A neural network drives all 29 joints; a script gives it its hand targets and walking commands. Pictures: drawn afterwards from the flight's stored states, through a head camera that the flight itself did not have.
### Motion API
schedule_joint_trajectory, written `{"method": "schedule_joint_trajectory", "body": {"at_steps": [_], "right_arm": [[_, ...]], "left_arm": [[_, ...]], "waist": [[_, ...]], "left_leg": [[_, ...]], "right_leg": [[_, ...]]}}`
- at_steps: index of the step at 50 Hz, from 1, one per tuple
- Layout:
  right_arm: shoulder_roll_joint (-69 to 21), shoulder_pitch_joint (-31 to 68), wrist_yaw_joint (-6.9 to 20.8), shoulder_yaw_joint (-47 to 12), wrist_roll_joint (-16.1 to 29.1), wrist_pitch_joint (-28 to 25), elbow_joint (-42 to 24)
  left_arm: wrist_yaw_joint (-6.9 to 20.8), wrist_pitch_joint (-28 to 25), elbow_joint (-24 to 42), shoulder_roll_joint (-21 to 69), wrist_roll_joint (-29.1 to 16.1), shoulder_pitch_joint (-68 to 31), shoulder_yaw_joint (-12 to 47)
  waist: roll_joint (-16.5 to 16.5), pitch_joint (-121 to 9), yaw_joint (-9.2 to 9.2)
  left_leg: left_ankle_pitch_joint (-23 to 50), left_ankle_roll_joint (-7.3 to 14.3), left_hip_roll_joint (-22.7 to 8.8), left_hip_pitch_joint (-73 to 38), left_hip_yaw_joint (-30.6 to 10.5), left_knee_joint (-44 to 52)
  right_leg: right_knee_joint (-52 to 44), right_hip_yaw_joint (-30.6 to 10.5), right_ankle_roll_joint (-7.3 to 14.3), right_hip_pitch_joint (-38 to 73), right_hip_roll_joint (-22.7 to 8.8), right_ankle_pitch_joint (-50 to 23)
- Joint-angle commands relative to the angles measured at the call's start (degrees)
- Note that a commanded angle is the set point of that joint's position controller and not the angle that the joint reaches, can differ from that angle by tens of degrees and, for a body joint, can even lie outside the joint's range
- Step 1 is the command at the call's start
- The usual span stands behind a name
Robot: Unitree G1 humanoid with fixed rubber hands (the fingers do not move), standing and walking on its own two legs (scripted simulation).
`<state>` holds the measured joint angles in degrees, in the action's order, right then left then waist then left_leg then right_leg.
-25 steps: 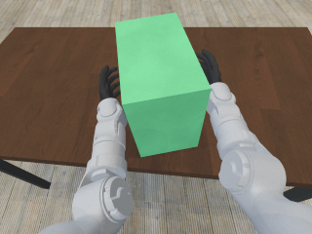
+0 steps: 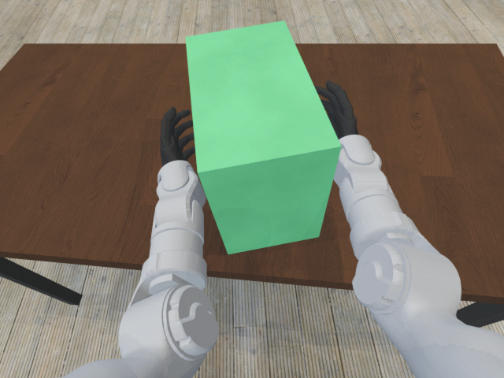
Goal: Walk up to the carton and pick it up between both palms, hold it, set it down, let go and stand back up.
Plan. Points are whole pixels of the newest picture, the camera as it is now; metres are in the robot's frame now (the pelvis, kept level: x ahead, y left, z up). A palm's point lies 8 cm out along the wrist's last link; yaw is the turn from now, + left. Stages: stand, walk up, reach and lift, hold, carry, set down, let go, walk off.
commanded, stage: set down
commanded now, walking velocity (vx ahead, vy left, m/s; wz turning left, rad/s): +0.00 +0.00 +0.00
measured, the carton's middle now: (255, 141) +0.49 +0.10 +0.06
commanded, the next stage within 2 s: none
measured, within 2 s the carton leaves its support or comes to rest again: neither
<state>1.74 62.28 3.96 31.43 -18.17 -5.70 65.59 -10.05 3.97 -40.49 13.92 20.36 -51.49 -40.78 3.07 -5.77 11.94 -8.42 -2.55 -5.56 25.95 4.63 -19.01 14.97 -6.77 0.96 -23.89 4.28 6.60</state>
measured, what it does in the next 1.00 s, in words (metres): stands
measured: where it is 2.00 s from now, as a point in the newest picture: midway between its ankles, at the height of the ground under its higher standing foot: outside the picture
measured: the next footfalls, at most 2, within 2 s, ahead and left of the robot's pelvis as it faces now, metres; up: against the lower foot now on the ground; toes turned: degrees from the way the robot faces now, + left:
none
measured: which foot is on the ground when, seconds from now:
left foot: down 0.00-1.00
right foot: down 0.00-1.00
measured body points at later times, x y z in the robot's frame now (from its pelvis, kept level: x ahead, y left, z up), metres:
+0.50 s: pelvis +0.00 +0.00 +0.00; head +0.09 -0.02 +0.44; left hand +0.41 +0.21 +0.09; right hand +0.50 -0.04 +0.09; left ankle -0.02 +0.14 -0.75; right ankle -0.01 -0.11 -0.75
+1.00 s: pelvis +0.00 +0.00 +0.00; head +0.09 -0.01 +0.44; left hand +0.41 +0.21 +0.08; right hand +0.50 -0.04 +0.10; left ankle -0.02 +0.14 -0.75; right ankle -0.01 -0.11 -0.75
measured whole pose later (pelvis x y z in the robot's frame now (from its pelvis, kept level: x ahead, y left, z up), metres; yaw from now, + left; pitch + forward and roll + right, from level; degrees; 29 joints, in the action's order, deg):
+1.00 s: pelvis +0.00 +0.00 +0.00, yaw +0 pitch +16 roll -1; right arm 2.6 63.0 5.4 30.2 -21.2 -5.1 66.0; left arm -11.9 3.7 -41.5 13.3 23.8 -51.5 -40.8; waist 1.8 -5.8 11.2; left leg -7.8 -2.5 -5.4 26.1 4.6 -18.1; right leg 15.3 -6.7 0.9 -24.5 4.1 6.6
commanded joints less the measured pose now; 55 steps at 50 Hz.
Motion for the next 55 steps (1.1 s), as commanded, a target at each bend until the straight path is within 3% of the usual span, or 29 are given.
{"method": "schedule_joint_trajectory", "body": {"at_steps": [1, 2, 3, 4, 6, 10, 13, 15, 16, 17, 18, 19, 20, 22, 23, 24, 25, 26, 29, 30, 34, 41, 42, 45, 46, 49, 50, 51, 55], "right_arm": [[-17.03, 25.81, 5.77, -6.44, -5.64, -0.91, 1.31], [-17.44, 26.60, 5.81, -6.20, -5.94, -0.73, 2.13], [-16.99, 25.59, 5.64, -6.51, -5.67, -0.68, 2.28], [-18.44, 26.71, 5.51, -5.76, -6.67, -0.39, 0.84], [-17.71, 26.17, 5.63, -5.16, -6.79, -0.54, 1.53], [-18.16, 26.94, 5.95, -4.37, -7.65, -0.49, 0.22], [-22.89, 27.03, 6.11, -3.07, -9.62, -0.36, 1.40], [-20.87, 25.97, 6.45, -3.76, -9.26, -0.51, 0.79], [-20.35, 25.45, 6.55, -1.52, -10.26, -0.30, 1.73], [-15.18, 23.55, 6.19, -1.89, -9.76, -0.42, 1.89], [-21.68, 25.46, 6.42, -2.53, -10.41, -0.42, 1.19], [-23.03, 25.31, 6.56, -2.31, -10.63, -0.34, 1.19], [-20.76, 25.22, 6.69, -1.59, -10.82, -0.39, 1.71], [-17.36, 24.50, 6.74, -2.15, -10.00, -0.44, 1.61], [-16.28, 23.67, 6.64, -0.63, -10.85, -0.16, 2.91], [-17.55, 24.92, 6.50, -1.10, -10.59, -0.05, 2.10], [-22.88, 26.42, 6.94, -0.92, -11.69, -0.10, 1.09], [-25.28, 25.59, 7.16, -0.61, -12.26, -0.23, 0.97], [-21.10, 24.32, 7.44, 0.53, -12.87, -0.52, 2.43], [-18.84, 23.44, 6.96, -0.29, -11.82, -0.46, 2.41], [-16.50, 23.28, 6.62, -0.80, -11.39, -0.38, 1.70], [-6.38, 23.89, 4.18, -4.12, -5.79, -0.52, -0.09], [-8.26, 25.38, 4.12, -3.83, -6.55, 0.00, 0.53], [-2.99, 25.36, 3.16, -6.31, -2.65, 0.08, -0.17], [-2.69, 27.22, 3.03, -7.40, -0.97, 0.23, 0.07], [0.46, 27.50, 1.68, -11.01, 3.03, 0.41, -0.43], [0.80, 28.86, 1.40, -10.59, 4.42, 0.54, 0.35], [1.79, 29.58, 1.30, -12.59, 6.17, 0.42, 1.12], [4.41, 31.62, -0.10, -17.02, 11.80, 1.37, -0.24]], "left_arm": [[2.47, -2.01, -0.95, 10.14, 6.99, -25.51, 10.07], [2.43, -1.70, -1.14, 10.51, 6.75, -27.03, 10.44], [2.28, -1.65, -1.94, 9.45, 6.62, -25.94, 9.98], [2.42, -1.85, -2.50, 10.34, 7.49, -26.31, 8.79], [2.35, -2.01, -0.84, 9.98, 7.46, -26.89, 9.36], [2.07, -2.17, -1.56, 9.40, 8.26, -26.52, 7.30], [2.59, -2.21, -0.69, 13.07, 10.02, -27.83, 6.78], [2.61, -2.22, -1.13, 10.57, 10.01, -27.58, 5.82], [2.57, -1.89, -0.46, 11.86, 10.09, -27.36, 6.75], [1.86, -1.81, -0.98, 6.85, 9.26, -25.88, 6.33], [2.40, -2.05, -0.04, 12.09, 10.65, -27.13, 5.83], [2.57, -2.06, -0.38, 12.73, 11.03, -26.50, 5.62], [2.50, -1.95, -0.82, 10.65, 10.78, -27.19, 5.23], [2.32, -1.75, -1.09, 7.93, 9.64, -27.11, 5.72], [2.10, -1.49, -1.05, 8.71, 9.32, -26.83, 6.14], [2.16, -1.79, -1.32, 8.41, 9.93, -26.29, 5.05], [2.47, -2.23, 0.36, 13.85, 10.60, -27.83, 5.63], [2.78, -2.22, 0.35, 15.00, 11.36, -27.16, 5.22], [2.66, -2.09, -1.27, 11.34, 11.29, -27.53, 4.38], [1.93, -2.07, -0.80, 8.90, 11.35, -26.27, 4.16], [1.45, -2.48, -0.24, 7.23, 10.86, -25.46, 4.07], [-1.19, -2.71, 1.16, -0.08, 7.48, -25.07, 6.14], [-1.15, -2.55, 1.35, 1.43, 7.40, -25.66, 6.43], [-2.21, -2.60, 0.85, -3.15, 5.56, -25.63, 7.47], [-2.65, -2.32, 0.73, -2.19, 4.61, -25.78, 8.22], [-3.58, -2.89, -0.30, -6.00, 2.24, -27.38, 9.94], [-3.91, -2.60, 0.46, -4.03, 1.29, -27.84, 11.38], [-4.41, -2.68, -0.66, -5.09, 0.51, -28.61, 11.82], [-4.73, -3.17, -3.58, -8.24, -3.44, -29.73, 13.48]], "waist": [[-11.00, -36.47, 0.24], [-11.31, -36.85, -0.45], [-11.60, -36.53, 0.57], [-12.93, -35.06, 0.22], [-11.20, -36.49, 0.00], [-11.89, -36.02, 0.84], [-11.83, -34.80, -0.29], [-12.21, -33.94, 0.12], [-11.04, -35.11, -1.11], [-11.07, -35.53, 0.02], [-12.08, -33.49, -0.55], [-12.13, -33.20, 0.19], [-11.91, -33.06, -0.92], [-12.10, -34.06, -0.69], [-11.87, -33.24, -1.78], [-13.12, -32.38, -0.46], [-12.62, -32.30, -1.33], [-12.00, -32.67, -0.66], [-12.24, -32.55, -1.52], [-11.20, -32.57, -0.99], [-12.50, -33.57, -0.62], [-10.95, -36.77, -0.25], [-11.93, -34.71, -0.81], [-11.29, -37.64, 0.31], [-10.42, -36.77, -0.37], [-11.10, -40.02, 0.08], [-9.28, -41.57, -0.45], [-8.38, -40.09, 0.37], [-10.47, -42.67, 1.25]], "left_leg": [[30.35, 1.69, 4.96, -11.01, 6.43, -2.08], [30.65, 1.65, 4.91, -12.06, 6.29, -2.59], [31.17, 1.80, 4.92, -12.75, 6.40, -3.10], [29.16, 2.10, 5.23, -11.46, 6.24, -1.97], [29.01, 1.98, 5.33, -11.14, 6.53, -2.10], [28.21, 2.44, 5.42, -10.51, 7.07, -1.21], [28.98, 2.59, 5.55, -11.84, 6.41, -2.07], [28.00, 2.81, 5.53, -11.35, 6.20, -1.37], [28.80, 2.39, 5.63, -12.52, 6.27, -1.40], [31.99, 1.97, 5.23, -13.94, 6.74, -2.06], [31.28, 2.45, 5.16, -13.48, 5.87, -2.33], [30.40, 2.73, 5.63, -13.16, 6.17, -2.23], [29.45, 2.67, 5.47, -13.67, 6.57, -1.89], [30.20, 2.72, 5.29, -14.17, 6.14, -2.16], [29.80, 2.30, 5.27, -13.40, 6.28, -1.65], [29.87, 2.62, 5.45, -13.22, 6.23, -1.78], [29.03, 3.13, 5.40, -13.34, 5.84, -1.56], [31.08, 3.24, 5.39, -14.53, 5.69, -2.05], [31.94, 2.86, 5.34, -16.36, 5.41, -1.94], [32.02, 2.67, 5.30, -16.81, 6.36, -1.66], [31.45, 2.80, 5.33, -14.08, 5.77, -1.78], [35.26, 2.00, 5.16, -16.38, 5.57, -3.40], [33.49, 2.30, 5.19, -14.02, 5.60, -2.62], [34.39, 2.03, 5.14, -14.11, 5.70, -3.49], [34.57, 1.87, 5.23, -12.94, 5.21, -3.17], [35.06, 1.38, 5.09, -12.06, 5.05, -3.98], [37.63, 0.90, 4.99, -13.52, 4.58, -4.88], [37.56, 0.54, 4.53, -13.14, 4.19, -5.20], [32.23, 0.74, 5.27, -6.93, 4.73, -4.59]], "right_leg": [[4.86, 10.38, -1.53, 20.43, -0.15, -20.33], [4.90, 10.82, -1.53, 19.31, -0.05, -19.80], [4.79, 10.71, -1.51, 18.06, -0.16, -19.25], [3.97, 10.62, -1.66, 18.73, -0.06, -17.75], [5.01, 10.61, -1.76, 19.47, -0.21, -19.33], [4.59, 10.44, -1.90, 19.29, -0.46, -17.53], [4.17, 10.69, -2.23, 18.28, -0.46, -16.91], [4.28, 10.35, -2.11, 19.43, -0.71, -16.83], [4.17, 11.21, -2.25, 18.64, -0.43, -16.15], [4.50, 10.91, -1.83, 18.98, -0.32, -17.80], [4.09, 10.88, -1.88, 17.34, -0.33, -16.22], [4.03, 10.79, -2.05, 17.58, -0.50, -15.75], [3.94, 10.83, -1.93, 17.34, -0.37, -15.19], [4.42, 10.91, -2.02, 17.76, -0.45, -16.34], [4.15, 11.08, -1.91, 17.51, -0.34, -15.39], [3.75, 10.87, -2.06, 17.19, -0.30, -14.79], [3.50, 11.10, -2.19, 15.94, -0.53, -13.34], [3.45, 11.22, -2.13, 15.12, -0.68, -13.49], [3.06, 11.57, -2.58, 15.07, -0.61, -13.22], [3.65, 11.28, -2.41, 16.26, -0.86, -14.61], [4.22, 11.02, -2.72, 17.12, -0.63, -15.94], [3.67, 10.44, -2.16, 13.17, 0.12, -16.65], [3.23, 10.55, -2.23, 13.88, -0.06, -15.43], [4.71, 9.74, -2.38, 15.45, -0.06, -18.92], [4.36, 9.77, -2.52, 14.30, 0.19, -19.27], [5.00, 9.33, -2.61, 14.94, 0.87, -21.12], [5.19, 9.18, -2.55, 12.89, 1.00, -21.81], [4.44, 9.32, -2.32, 11.09, 1.23, -19.36], [5.39, 7.57, -1.98, 14.99, 0.67, -22.89]]}}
